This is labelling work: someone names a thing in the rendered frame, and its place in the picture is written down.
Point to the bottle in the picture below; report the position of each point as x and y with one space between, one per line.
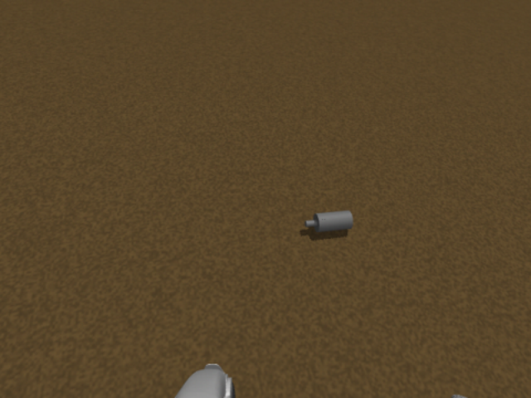
331 221

